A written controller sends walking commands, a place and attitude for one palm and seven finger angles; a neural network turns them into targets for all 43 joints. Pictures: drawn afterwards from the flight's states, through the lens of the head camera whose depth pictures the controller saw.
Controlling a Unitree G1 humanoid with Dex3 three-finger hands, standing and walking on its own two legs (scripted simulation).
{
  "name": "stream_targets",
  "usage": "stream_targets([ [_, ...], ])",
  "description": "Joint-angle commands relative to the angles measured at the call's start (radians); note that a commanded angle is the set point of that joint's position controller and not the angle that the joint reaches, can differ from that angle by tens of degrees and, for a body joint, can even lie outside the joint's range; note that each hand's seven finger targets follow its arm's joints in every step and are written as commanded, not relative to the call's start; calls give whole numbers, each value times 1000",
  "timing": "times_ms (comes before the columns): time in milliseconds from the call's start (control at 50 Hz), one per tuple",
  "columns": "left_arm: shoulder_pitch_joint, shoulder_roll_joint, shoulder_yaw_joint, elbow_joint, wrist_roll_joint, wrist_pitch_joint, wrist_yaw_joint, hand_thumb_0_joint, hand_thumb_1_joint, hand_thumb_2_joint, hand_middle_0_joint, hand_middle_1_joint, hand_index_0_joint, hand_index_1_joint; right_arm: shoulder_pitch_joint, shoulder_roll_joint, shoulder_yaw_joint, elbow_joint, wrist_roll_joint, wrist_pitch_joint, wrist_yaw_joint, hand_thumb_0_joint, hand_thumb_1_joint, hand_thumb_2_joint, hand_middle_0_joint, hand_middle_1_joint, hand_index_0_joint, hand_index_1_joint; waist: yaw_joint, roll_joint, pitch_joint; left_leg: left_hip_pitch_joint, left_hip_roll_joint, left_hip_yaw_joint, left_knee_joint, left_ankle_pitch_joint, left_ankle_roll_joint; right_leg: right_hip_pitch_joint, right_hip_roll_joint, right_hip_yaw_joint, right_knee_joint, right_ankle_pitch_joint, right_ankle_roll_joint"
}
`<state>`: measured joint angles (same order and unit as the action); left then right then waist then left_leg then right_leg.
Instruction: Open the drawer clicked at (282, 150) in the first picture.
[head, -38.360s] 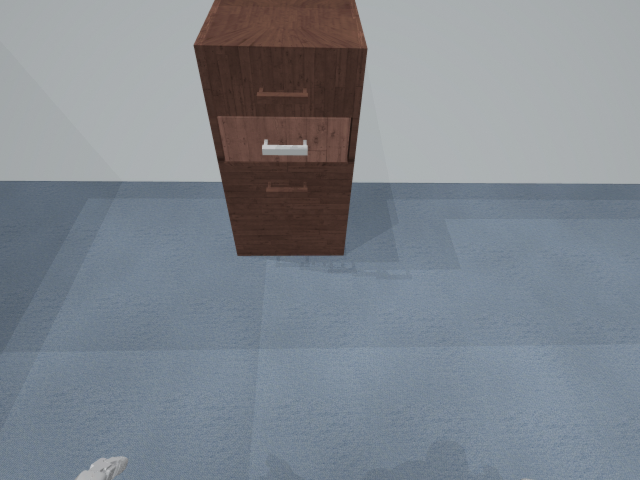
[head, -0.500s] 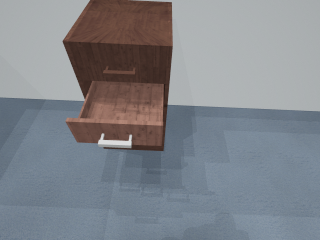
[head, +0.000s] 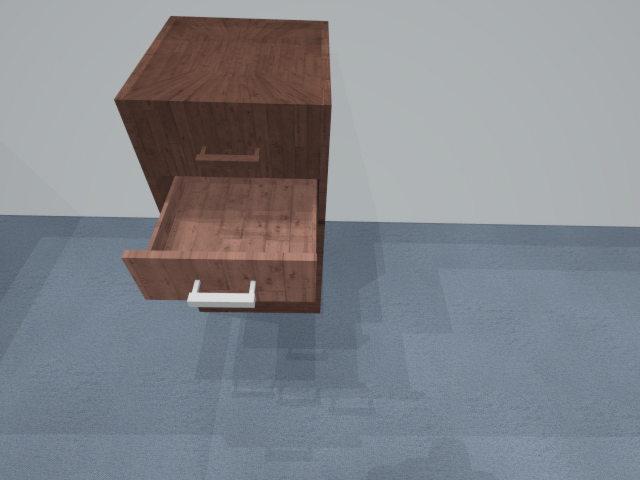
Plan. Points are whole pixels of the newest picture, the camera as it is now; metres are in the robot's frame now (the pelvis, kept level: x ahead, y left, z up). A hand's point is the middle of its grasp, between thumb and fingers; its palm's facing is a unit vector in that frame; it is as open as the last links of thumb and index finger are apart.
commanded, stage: let the arm hang, fingers relaxed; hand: left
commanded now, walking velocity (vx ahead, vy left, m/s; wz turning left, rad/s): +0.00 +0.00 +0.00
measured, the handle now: (223, 292) +0.50 +0.23 -0.22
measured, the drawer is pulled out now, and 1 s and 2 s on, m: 0.25 0.25 0.25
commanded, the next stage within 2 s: look to check the result in 0.06 s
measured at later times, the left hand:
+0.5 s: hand out of the picture +0.00 +0.15 -0.18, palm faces +0.03 -0.99 -0.16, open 7.3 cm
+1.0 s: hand out of the picture +0.01 +0.15 -0.18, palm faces +0.03 -0.98 -0.18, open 7.3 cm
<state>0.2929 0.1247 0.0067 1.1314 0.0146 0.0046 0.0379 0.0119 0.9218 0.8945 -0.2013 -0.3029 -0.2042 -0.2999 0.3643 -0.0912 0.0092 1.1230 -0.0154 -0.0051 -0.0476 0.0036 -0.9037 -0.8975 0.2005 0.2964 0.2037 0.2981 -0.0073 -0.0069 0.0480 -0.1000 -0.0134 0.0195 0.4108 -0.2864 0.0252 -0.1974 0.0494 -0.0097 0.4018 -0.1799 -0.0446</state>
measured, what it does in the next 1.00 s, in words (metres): stands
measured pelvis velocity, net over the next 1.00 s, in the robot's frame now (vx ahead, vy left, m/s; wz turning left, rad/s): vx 0.02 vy -0.01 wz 0.00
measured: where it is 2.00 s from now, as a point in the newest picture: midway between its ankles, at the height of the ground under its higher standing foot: outside the picture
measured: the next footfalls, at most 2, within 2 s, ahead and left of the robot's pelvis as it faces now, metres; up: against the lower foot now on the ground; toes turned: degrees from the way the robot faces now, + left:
none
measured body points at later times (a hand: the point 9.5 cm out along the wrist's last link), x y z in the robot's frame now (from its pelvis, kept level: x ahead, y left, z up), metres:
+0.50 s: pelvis +0.01 +0.00 +0.00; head +0.03 +0.00 +0.45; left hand +0.00 +0.20 -0.16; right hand -0.03 -0.20 -0.16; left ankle -0.04 +0.10 -0.74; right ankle +0.02 -0.09 -0.74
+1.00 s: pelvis +0.02 -0.01 +0.00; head +0.04 -0.01 +0.45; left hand +0.01 +0.20 -0.16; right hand -0.02 -0.21 -0.16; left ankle -0.04 +0.10 -0.74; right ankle +0.02 -0.09 -0.74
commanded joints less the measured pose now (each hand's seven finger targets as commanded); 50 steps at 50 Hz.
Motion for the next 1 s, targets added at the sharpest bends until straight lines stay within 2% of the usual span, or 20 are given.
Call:
stream_targets([
  [0,89,81,19,-14,-6,-16,5,0,900,900,-200,-300,-200,-300,113,-75,-18,-11,5,-7,-8,0,-900,-900,200,300,200,300,1,40,56,-92,92,-84,-89,103,24,32,-114,117,-64,77,-19],
  [40,88,77,18,-13,-6,-16,7,0,900,900,-200,-300,-200,-300,118,-76,-20,-13,5,-7,-10,0,-900,-900,200,300,200,300,-2,20,53,-82,99,-88,-88,118,27,29,-113,107,-58,83,-18],
  [100,91,74,18,-12,-7,-16,7,0,900,900,-200,-300,-200,-300,118,-76,-19,-10,6,-8,-11,0,-900,-900,200,300,200,300,-2,35,48,-75,97,-83,-89,130,24,34,-114,113,-56,101,-20],
  [180,96,74,18,-10,-7,-17,7,0,900,900,-200,-300,-200,-300,120,-75,-19,-9,6,-8,-12,0,-900,-900,200,300,200,300,-3,15,53,-71,97,-81,-84,143,25,33,-116,110,-54,118,-21],
  [280,95,71,17,-8,-6,-16,8,0,900,900,-200,-300,-200,-300,117,-75,-19,-6,6,-7,-13,0,-900,-900,200,300,200,300,-2,36,69,-70,98,-77,-89,142,22,24,-112,110,-53,112,-20],
  [320,105,72,16,-8,-6,-18,8,0,900,900,-200,-300,-200,-300,112,-78,-22,-11,7,-5,-12,0,-900,-900,200,300,200,300,-2,5,65,-59,99,-77,-83,140,23,13,-110,113,-57,112,-21],
  [380,97,71,16,-10,-7,-17,8,0,900,900,-200,-300,-200,-300,113,-75,-21,-6,6,-5,-11,0,-900,-900,200,300,200,300,-4,24,63,-63,95,-74,-83,138,22,26,-113,117,-56,122,-20],
  [460,93,68,18,-14,-7,-20,10,0,900,900,-200,-300,-200,-300,114,-74,-21,-7,6,-7,-12,0,-900,-900,200,300,200,300,-6,16,54,-56,98,-74,-81,165,21,35,-112,113,-49,151,-21],
  [500,94,70,19,-13,-8,-19,9,0,900,900,-200,-300,-200,-300,109,-75,-19,-5,6,-8,-13,0,-900,-900,200,300,200,300,-4,36,47,-51,98,-71,-81,173,19,40,-113,113,-47,160,-22],
  [660,90,72,20,-14,-8,-20,10,0,900,900,-200,-300,-200,-300,106,-75,-21,-4,6,-5,-14,0,-900,-900,200,300,200,300,-4,14,50,-44,99,-69,-78,180,19,42,-112,111,-47,176,-22],
  [700,87,74,20,-14,-8,-20,10,0,900,900,-200,-300,-200,-300,102,-77,-21,-4,6,-6,-14,0,-900,-900,200,300,200,300,-5,31,48,-37,98,-66,-80,188,17,40,-113,113,-44,187,-23],
  [780,86,77,21,-15,-8,-19,9,0,900,900,-200,-300,-200,-300,102,-77,-20,-3,6,-5,-14,0,-900,-900,200,300,200,300,-4,31,52,-40,99,-63,-80,179,16,42,-113,114,-47,179,-23],
  [800,80,75,21,-13,-8,-19,10,0,900,900,-200,-300,-200,-300,104,-76,-21,-4,6,-4,-14,0,-900,-900,200,300,200,300,-6,13,54,-42,99,-66,-82,175,16,42,-112,113,-46,178,-23],
  [880,79,76,21,-16,-9,-19,9,0,900,900,-200,-300,-200,-300,102,-76,-20,-2,6,-3,-12,0,-900,-900,200,300,200,300,-5,17,60,-44,97,-66,-84,166,15,42,-112,118,-50,171,-23],
  [920,84,77,21,-14,-8,-21,10,0,900,900,-200,-300,-200,-300,98,-80,-23,-5,7,-4,-13,0,-900,-900,200,300,200,300,-4,13,37,-23,99,-63,-77,182,15,43,-112,116,-47,193,-23],
  [980,78,80,22,-14,-9,-21,9,0,900,900,-200,-300,-200,-300,97,-78,-22,0,7,-1,-12,0,-900,-900,200,300,200,300,-5,23,50,-37,95,-58,-78,154,12,49,-116,122,-57,186,-22],
])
